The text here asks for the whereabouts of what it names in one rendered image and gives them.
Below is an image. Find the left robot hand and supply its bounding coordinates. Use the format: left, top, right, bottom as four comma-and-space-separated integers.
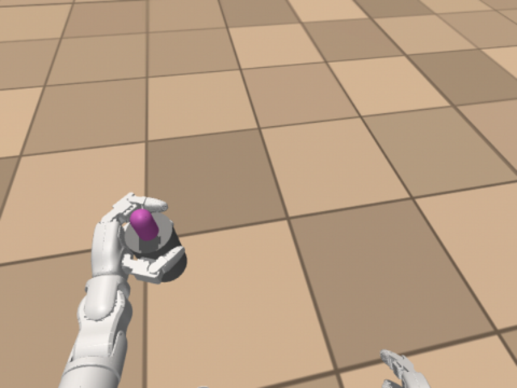
91, 192, 185, 285

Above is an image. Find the left robot arm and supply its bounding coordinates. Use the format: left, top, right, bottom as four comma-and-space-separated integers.
58, 274, 132, 388

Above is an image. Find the right robot hand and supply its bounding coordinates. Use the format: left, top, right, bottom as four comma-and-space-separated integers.
380, 349, 431, 388

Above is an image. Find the bottle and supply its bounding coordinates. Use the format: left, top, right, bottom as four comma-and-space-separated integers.
124, 209, 187, 282

